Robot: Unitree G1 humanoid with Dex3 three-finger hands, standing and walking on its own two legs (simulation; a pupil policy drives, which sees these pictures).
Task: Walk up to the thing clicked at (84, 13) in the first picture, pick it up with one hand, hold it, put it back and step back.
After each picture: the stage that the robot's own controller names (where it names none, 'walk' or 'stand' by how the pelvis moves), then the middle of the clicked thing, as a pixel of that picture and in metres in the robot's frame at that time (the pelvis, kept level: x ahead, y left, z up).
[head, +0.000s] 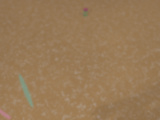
stand; (85, 12) +2.16 -0.11 -0.72
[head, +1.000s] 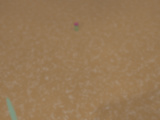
walk; (76, 26) +2.03 +0.15 -0.71
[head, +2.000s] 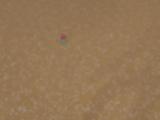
walk; (63, 39) +1.45 +0.23 -0.71
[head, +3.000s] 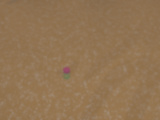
walk; (66, 73) +0.95 +0.15 -0.71
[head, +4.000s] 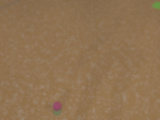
walk; (57, 108) +0.59 +0.12 -0.70
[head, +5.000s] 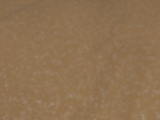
stand; out of the picture +0.39 +0.09 -0.71
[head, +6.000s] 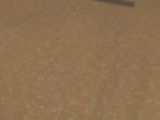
stand; out of the picture +0.39 +0.07 -0.72
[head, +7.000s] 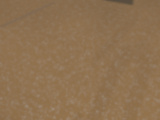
stand; out of the picture +0.39 +0.09 -0.73
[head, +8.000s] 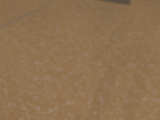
stand; out of the picture +0.38 +0.10 -0.73
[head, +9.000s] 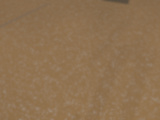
stand; out of the picture +0.37 +0.10 -0.73
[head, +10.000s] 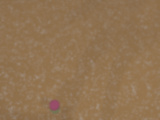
go down; (54, 106) +0.40 +0.11 -0.61
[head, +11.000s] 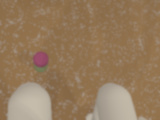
go down; (40, 62) +0.45 +0.15 -0.30
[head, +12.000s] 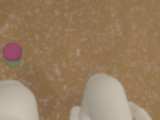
close in; (12, 56) +0.45 +0.18 -0.25
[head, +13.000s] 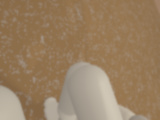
close; out of the picture +0.45 +0.21 -0.22
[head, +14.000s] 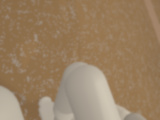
close; out of the picture +0.44 +0.21 -0.22
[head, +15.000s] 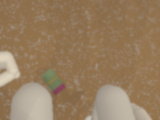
lift; (53, 81) +0.40 +0.09 -0.33
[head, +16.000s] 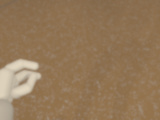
go down; out of the picture +0.34 +0.02 -0.67
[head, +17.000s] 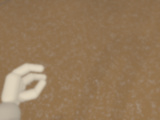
close; out of the picture +0.34 +0.02 -0.70
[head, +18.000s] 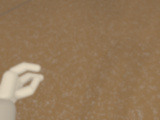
stand; out of the picture +0.35 +0.00 -0.71
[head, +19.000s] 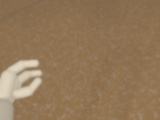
stand; out of the picture +0.35 -0.01 -0.71
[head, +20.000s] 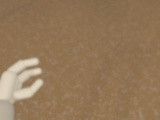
stand; out of the picture +0.37 -0.02 -0.70
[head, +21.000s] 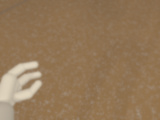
stand; out of the picture +0.37 -0.03 -0.71
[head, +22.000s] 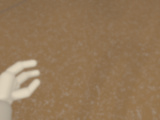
stand; out of the picture +0.38 -0.05 -0.71
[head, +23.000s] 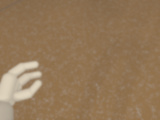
stand; out of the picture +0.39 -0.05 -0.71
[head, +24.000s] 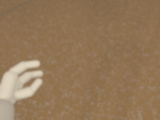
stand; out of the picture +0.39 -0.07 -0.71
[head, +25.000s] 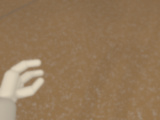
stand; out of the picture +0.41 -0.08 -0.71
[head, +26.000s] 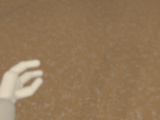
stand; out of the picture +0.42 -0.10 -0.71
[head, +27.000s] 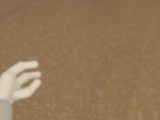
stand; out of the picture +0.43 -0.12 -0.71
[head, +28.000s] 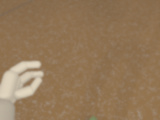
stand; out of the picture +0.45 -0.14 -0.71
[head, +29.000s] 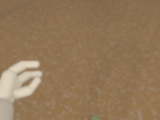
stand; out of the picture +0.46 -0.16 -0.71
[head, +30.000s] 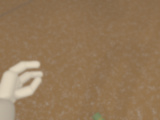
stand; out of the picture +0.48 -0.18 -0.71
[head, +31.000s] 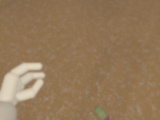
stand; (101, 114) +0.49 -0.20 -0.70
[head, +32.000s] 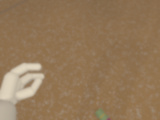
close; (102, 116) +0.50 -0.21 -0.71
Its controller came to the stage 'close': yes
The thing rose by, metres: 0.01
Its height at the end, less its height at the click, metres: -0.02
